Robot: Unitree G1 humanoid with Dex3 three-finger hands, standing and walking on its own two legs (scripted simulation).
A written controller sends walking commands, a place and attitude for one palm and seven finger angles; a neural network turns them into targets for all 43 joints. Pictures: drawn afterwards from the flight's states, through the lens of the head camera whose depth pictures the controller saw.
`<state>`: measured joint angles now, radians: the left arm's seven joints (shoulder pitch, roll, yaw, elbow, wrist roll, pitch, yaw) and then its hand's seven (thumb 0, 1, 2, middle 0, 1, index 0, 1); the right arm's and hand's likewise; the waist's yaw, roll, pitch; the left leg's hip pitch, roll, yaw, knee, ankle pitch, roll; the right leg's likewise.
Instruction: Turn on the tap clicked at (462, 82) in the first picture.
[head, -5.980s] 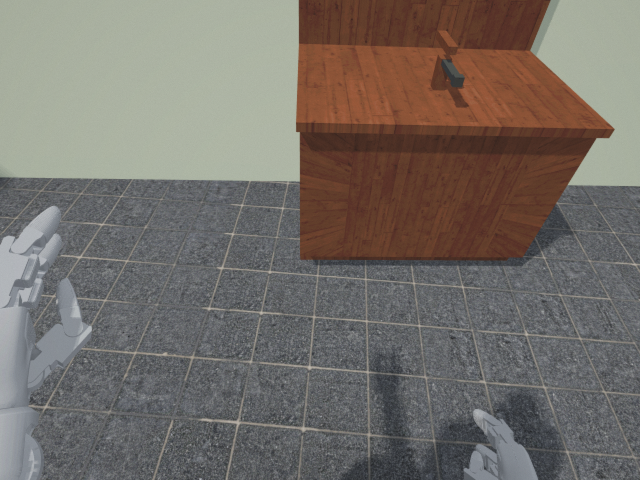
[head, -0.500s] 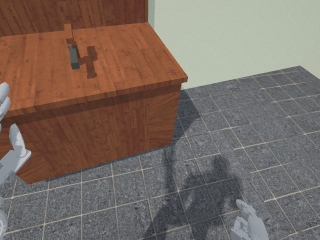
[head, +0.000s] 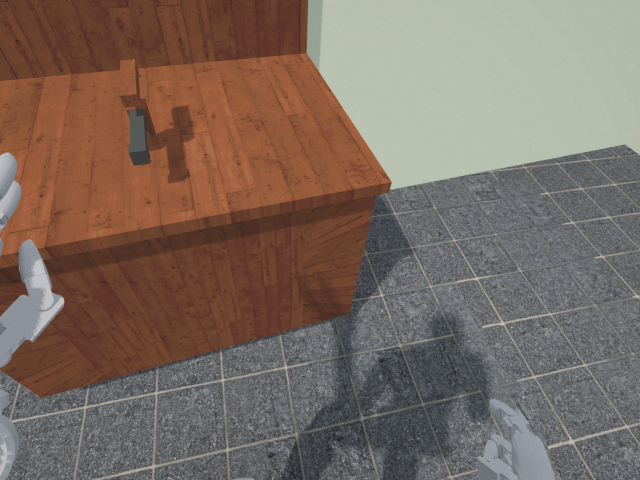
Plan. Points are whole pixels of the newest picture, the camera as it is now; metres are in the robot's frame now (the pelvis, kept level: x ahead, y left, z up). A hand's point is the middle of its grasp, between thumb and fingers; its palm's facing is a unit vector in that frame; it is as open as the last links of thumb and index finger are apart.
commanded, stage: take the last steps up to it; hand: left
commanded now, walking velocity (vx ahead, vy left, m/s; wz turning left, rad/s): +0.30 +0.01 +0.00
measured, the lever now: (139, 154) +0.60 +0.36 +0.03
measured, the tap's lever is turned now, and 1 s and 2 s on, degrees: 0 0 0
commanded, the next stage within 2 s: come to a stop and stand still in 0.70 s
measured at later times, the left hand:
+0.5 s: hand (156, 216) +0.32 +0.20 +0.19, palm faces +0.42 -0.80 -0.42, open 7.4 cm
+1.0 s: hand (194, 177) +0.39 +0.18 +0.18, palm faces +0.43 -0.80 -0.41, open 7.4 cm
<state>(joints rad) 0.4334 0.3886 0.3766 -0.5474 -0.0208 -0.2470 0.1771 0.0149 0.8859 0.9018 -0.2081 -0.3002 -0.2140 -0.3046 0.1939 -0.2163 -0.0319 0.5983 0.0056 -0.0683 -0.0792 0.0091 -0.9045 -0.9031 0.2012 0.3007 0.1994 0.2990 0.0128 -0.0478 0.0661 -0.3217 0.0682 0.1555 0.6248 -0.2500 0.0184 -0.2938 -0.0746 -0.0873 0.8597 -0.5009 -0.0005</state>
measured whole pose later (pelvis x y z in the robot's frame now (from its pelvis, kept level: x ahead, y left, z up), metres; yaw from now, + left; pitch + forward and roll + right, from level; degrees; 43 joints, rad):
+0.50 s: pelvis +0.10 -0.04 +0.01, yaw +1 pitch -1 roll +1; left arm 0.47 0.35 0.35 -0.52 -0.01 -0.23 0.16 0.02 0.89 0.90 -0.21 -0.30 -0.21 -0.30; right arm 0.18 -0.22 -0.01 0.64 0.00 -0.05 -0.06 0.01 -0.90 -0.90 0.20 0.30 0.20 0.30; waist 0.00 -0.01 0.08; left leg -0.43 0.07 0.11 0.84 -0.38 -0.02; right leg -0.24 -0.06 -0.17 0.54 -0.28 -0.04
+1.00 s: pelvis +0.18 -0.06 +0.01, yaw +1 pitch -2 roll +1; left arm 0.45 0.33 0.33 -0.46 -0.03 -0.18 0.16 0.01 0.89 0.90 -0.21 -0.30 -0.21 -0.30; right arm 0.18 -0.19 0.02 0.65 0.01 -0.06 -0.05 0.01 -0.90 -0.90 0.21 0.30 0.20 0.30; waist 0.02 0.04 0.06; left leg -0.34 0.03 0.05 0.83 -0.46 -0.03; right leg -0.27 -0.04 -0.13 0.58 -0.29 -0.04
